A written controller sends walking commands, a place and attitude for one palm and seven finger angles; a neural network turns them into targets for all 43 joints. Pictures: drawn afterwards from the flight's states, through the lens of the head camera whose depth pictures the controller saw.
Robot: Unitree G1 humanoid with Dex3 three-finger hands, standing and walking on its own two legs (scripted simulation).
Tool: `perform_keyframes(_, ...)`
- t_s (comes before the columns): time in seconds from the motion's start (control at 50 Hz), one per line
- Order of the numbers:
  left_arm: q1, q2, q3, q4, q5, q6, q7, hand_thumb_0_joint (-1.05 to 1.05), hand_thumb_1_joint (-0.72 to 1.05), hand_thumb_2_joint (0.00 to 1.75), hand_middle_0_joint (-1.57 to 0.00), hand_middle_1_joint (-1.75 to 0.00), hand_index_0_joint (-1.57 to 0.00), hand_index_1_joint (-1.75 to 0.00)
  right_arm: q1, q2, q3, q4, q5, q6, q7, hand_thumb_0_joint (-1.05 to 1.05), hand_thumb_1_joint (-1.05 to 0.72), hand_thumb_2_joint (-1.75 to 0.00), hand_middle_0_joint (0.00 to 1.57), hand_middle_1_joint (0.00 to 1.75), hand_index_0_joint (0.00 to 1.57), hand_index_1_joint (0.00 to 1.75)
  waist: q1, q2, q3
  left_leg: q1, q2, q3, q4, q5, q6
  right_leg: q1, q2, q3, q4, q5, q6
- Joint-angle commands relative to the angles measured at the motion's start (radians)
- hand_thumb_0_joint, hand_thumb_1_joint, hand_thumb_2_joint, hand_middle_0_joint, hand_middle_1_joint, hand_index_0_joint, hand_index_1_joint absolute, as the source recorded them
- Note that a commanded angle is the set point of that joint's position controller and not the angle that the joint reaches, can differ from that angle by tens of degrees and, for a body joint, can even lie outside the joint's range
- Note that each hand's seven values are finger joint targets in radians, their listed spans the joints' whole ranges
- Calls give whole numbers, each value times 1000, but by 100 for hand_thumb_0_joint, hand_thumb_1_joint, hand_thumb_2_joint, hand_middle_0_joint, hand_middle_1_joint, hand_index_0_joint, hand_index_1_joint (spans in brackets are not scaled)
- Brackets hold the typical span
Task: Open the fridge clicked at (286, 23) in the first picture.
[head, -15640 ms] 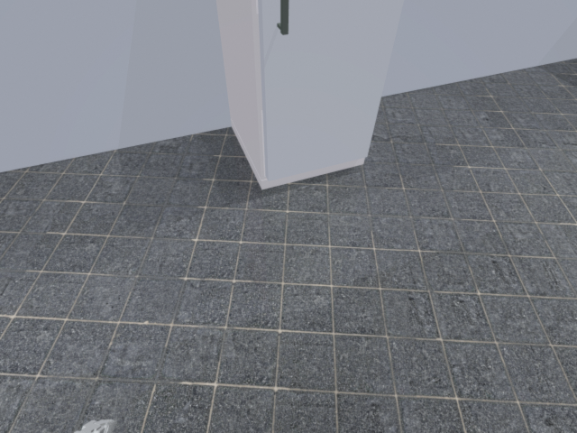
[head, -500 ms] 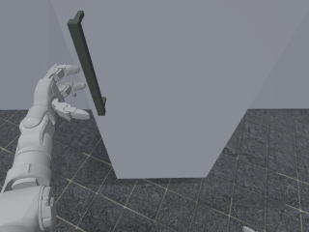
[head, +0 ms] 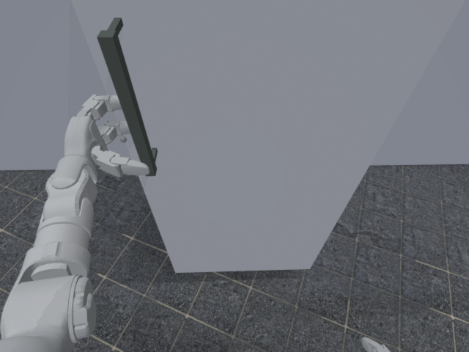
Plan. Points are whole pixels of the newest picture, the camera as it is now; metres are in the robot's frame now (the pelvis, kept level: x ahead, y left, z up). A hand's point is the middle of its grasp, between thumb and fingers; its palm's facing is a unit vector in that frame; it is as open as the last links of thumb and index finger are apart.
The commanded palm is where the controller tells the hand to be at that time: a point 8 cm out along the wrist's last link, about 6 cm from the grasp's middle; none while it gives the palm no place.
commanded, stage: slide the fingers in behind the handle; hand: left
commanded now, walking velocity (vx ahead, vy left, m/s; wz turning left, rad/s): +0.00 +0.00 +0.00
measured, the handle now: (136, 110) +0.47 +0.18 +0.17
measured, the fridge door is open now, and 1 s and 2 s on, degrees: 0 0 0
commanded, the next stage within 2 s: grip the handle and tug to test in 1.90 s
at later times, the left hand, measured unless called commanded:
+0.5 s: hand (128, 145) +0.42 +0.19 +0.14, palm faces +0.05 -1.00 +0.00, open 14.0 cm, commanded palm +0.39 +0.24 +0.14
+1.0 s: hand (142, 143) +0.43 +0.17 +0.13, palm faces +0.02 -1.00 +0.00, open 14.0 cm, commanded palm +0.40 +0.21 +0.14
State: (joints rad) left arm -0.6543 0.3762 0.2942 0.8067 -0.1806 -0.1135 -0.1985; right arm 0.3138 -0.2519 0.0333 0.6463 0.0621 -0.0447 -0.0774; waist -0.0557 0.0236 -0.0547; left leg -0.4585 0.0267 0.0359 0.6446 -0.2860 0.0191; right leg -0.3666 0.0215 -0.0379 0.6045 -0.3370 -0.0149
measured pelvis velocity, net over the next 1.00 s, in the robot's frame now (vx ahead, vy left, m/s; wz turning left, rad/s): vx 0.00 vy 0.00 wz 0.00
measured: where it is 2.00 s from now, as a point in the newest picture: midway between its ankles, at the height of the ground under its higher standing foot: outside the picture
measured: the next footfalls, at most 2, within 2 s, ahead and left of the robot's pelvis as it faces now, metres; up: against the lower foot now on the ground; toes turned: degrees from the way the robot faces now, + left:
none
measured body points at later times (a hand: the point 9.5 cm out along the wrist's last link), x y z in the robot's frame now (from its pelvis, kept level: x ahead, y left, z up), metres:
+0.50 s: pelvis +0.00 +0.00 +0.00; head +0.02 -0.01 +0.45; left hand +0.41 +0.24 +0.14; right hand +0.09 -0.26 -0.11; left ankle +0.02 +0.11 -0.73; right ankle -0.02 -0.11 -0.73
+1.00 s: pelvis +0.00 +0.00 +0.00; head +0.03 -0.01 +0.45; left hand +0.42 +0.22 +0.14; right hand +0.10 -0.26 -0.11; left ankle +0.02 +0.11 -0.73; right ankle -0.02 -0.11 -0.72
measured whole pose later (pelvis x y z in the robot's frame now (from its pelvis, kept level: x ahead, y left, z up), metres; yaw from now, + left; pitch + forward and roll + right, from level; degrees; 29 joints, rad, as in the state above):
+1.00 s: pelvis +0.00 +0.00 +0.00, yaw +0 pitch +6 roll -1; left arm -0.60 0.29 0.22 0.71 -0.18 -0.10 -0.14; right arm 0.32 -0.26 0.02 0.65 0.06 -0.04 -0.06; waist -0.04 0.03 -0.06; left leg -0.45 0.02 0.03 0.65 -0.29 0.02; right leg -0.36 0.02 -0.04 0.61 -0.35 -0.02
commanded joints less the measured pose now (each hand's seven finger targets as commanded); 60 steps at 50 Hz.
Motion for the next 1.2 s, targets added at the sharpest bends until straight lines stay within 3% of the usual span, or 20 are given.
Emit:
perform_keyframes(0.0, -524, 238, 36, -181, -19, -79, -8, 0, -50, 30, -30, -120, -30, -120, 25, -157, -57, -88, 3, -36, -14, 0, -90, -90, 20, 30, 20, 30, -19, 23, -293, 253, -17, -53, -50, 211, 22, -29, 9, 18, -80, 283, -1)
perform_keyframes(0.08, -550, 253, 44, -165, -26, -98, -12, 0, -50, 30, -30, -120, -30, -120, 35, -161, -61, -81, 1, -36, -14, 0, -90, -90, 20, 30, 20, 30, -20, -1, -319, 245, -17, -56, -45, 202, 24, -24, 8, 19, -77, 276, 2)
perform_keyframes(0.1, -538, 247, 39, -170, -23, -103, -14, 0, -50, 30, -30, -120, -30, -120, 32, -161, -61, -82, 1, -36, -12, 0, -90, -90, 20, 30, 20, 30, -13, 39, -325, 253, -18, -53, -46, 207, 21, -25, 8, 20, -73, 277, -1)
perform_keyframes(0.18, -494, 204, 11, -221, -28, -119, -12, 0, -50, 30, -30, -120, -30, -120, 28, -159, -65, -92, 1, -39, -3, 0, -90, -90, 20, 30, 20, 30, -6, 41, -359, 288, -17, -58, -42, 239, 21, -22, 13, 14, -65, 294, -4)
perform_keyframes(0.26, -389, 231, 48, -222, -29, -100, -6, 0, -50, 30, -30, -120, -30, -120, 17, -159, -65, -103, 3, -34, 0, 0, -90, -90, 20, 30, 20, 30, 19, 0, -313, 233, -19, -48, -54, 227, 24, 12, 12, 12, -67, 307, -3)
perform_keyframes(0.3, -397, 213, 32, -240, -30, -81, -2, 0, -50, 30, -30, -120, -30, -120, 7, -154, -61, -111, 6, -33, -2, 0, -90, -90, 20, 30, 20, 30, 10, 9, -285, 221, -20, -41, -59, 192, 26, 1, 10, 15, -78, 284, 1)
perform_keyframes(0.34, -391, 270, 73, -242, -28, -76, 8, 0, -50, 30, -30, -120, -30, -120, 9, -162, -60, -115, 5, -28, -8, 0, -90, -90, 20, 30, 20, 30, 15, -42, -272, 189, -21, -42, -67, 159, 30, 27, 7, 19, -88, 253, 3)
perform_keyframes(0.38, -438, 213, 26, -307, -25, -81, 14, 0, -50, 30, -30, -120, -30, -120, -10, -149, -58, -122, 6, -33, -8, 0, -90, -90, 20, 30, 20, 30, 6, 29, -292, 233, -22, -38, -67, 179, 28, 11, 7, 22, -84, 270, 2)
perform_keyframes(0.44, -384, 200, 26, -310, -29, -86, 21, 0, -50, 30, -30, -120, -30, -120, -4, -149, -59, -119, 4, -39, -8, 0, -90, -90, 20, 30, 20, 30, 11, 9, -301, 248, -19, -45, -63, 192, 27, 15, 11, 16, -84, 266, -2)
perform_keyframes(0.54, -437, 189, 8, -264, -25, -68, 26, 0, -50, 30, -30, -120, -30, -120, -7, -150, -56, -103, 4, -42, -13, 0, -90, -90, 20, 30, 20, 30, -9, -18, -269, 236, -20, -47, -65, 148, 28, -9, 7, 17, -97, 231, 4)
perform_keyframes(0.62, -477, 192, 11, -268, -20, -72, 31, 0, -50, 30, -30, -120, -30, -120, -13, -146, -54, -100, 3, -44, -11, 0, -90, -90, 20, 30, 20, 30, -1, 12, -295, 247, -21, -50, -63, 166, 23, -11, 6, 18, -86, 249, 1)
perform_keyframes(0.7, -456, 140, -22, -243, -19, -74, 36, 0, -50, 30, -30, -120, -30, -120, -8, -143, -55, -102, 1, -45, -3, 0, -90, -90, 20, 30, 20, 30, -3, -3, -297, 254, -19, -55, -58, 191, 20, -19, 9, 9, -76, 264, -1)
perform_keyframes(0.76, -418, 190, 26, -251, -19, -71, 39, 0, -50, 30, -30, -120, -30, -120, -4, -149, -58, -105, -1, -41, -1, 0, -90, -90, 20, 30, 20, 30, 12, -9, -326, 247, -21, -46, -50, 232, 23, 20, 7, 15, -69, 319, 0)
perform_keyframes(0.92, -424, 86, -56, -351, -15, -60, 59, 0, -50, 30, -30, -120, -30, -120, -13, -139, -63, -111, 1, -39, 9, 0, -90, -90, 20, 30, 20, 30, 1, 40, -327, 302, -15, -56, -48, 278, 15, -13, 13, 2, -62, 330, -5)
perform_keyframes(0.94, -405, 98, -38, -355, -15, -61, 70, 0, -50, 30, -30, -120, -30, -120, -7, -141, -67, -111, -1, -40, 9, 0, -90, -90, 20, 30, 20, 30, 6, 2, -332, 302, -13, -61, -45, 288, 17, -3, 15, -3, -62, 328, -4)
perform_keyframes(1.0, -422, 52, -73, -369, -7, -53, 91, 0, -50, 30, -30, -120, -30, -120, -15, -134, -66, -103, -2, -42, 12, 0, -90, -90, 20, 30, 20, 30, 0, 17, -320, 314, -11, -61, -50, 288, 13, -21, 15, -4, -61, 325, -4)
perform_keyframes(1.04, -380, 94, -31, -355, 0, -51, 109, 0, -50, 30, -30, -120, -30, -120, -9, -140, -67, -101, -8, -39, 10, 0, -90, -90, 20, 30, 20, 30, 13, -12, -321, 297, -13, -58, -51, 286, 16, 4, 15, -3, -65, 323, -4)
perform_keyframes(1.1, -404, 88, -32, -336, 6, -42, 122, 0, -50, 30, -30, -120, -30, -120, -19, -133, -61, -99, -8, -36, 10, 0, -90, -90, 20, 30, 20, 30, 9, -33, -291, 263, -16, -45, -61, 245, 18, 13, 11, 4, -74, 323, 1)
perform_keyframes(1.14, -400, 140, 9, -335, 11, -48, 129, 0, -50, 30, -30, -120, -30, -120, -15, -137, -59, -100, -12, -32, 8, 0, -90, -90, 20, 30, 20, 30, 20, -45, -303, 244, -22, -40, -61, 245, 23, 53, 9, 11, -75, 336, 0)
perform_keyframes(1.18, -378, 115, -8, -348, 13, -51, 118, 0, -50, 30, -30, -120, -30, -120, -23, -129, -60, -108, -10, -32, 9, 0, -90, -90, 20, 30, 20, 30, 23, -26, -328, 256, -24, -32, -58, 265, 23, 64, 7, 17, -71, 374, 1)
